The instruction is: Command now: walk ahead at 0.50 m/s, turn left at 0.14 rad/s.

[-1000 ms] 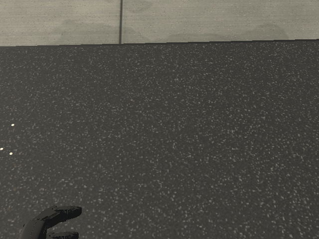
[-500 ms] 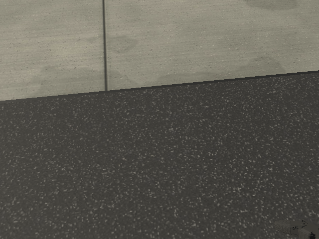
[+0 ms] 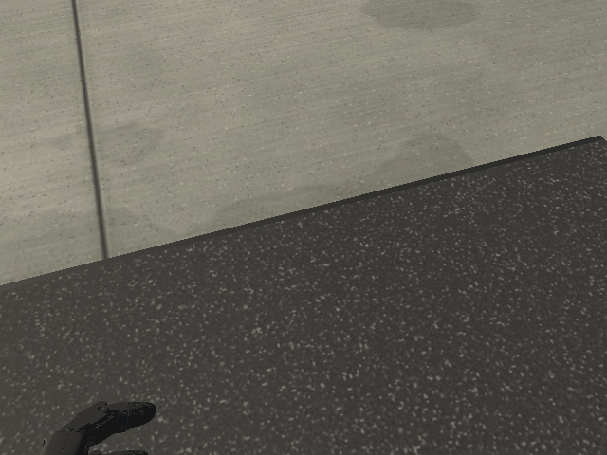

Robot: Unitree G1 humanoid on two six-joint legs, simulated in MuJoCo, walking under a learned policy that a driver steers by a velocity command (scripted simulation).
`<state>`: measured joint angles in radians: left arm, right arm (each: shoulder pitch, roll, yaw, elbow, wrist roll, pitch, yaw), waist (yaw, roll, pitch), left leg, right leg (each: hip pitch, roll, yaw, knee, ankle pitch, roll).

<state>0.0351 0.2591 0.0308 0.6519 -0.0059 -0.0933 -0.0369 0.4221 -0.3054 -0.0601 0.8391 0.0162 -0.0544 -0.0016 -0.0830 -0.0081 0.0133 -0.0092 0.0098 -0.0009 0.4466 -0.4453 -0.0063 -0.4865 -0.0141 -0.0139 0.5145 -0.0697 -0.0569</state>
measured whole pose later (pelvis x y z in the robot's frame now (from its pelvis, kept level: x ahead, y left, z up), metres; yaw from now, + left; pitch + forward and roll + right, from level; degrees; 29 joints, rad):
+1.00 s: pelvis +0.26 -0.02 +0.01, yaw +6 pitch -1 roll +0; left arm 0.24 0.21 0.03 0.98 0.01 -0.02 0.03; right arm 0.17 -0.22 -0.05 0.93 -0.01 0.00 -0.02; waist 0.00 0.01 0.03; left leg -0.29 0.02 0.00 0.50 -0.19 -0.02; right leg -0.19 -0.02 -0.01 0.53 -0.32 0.01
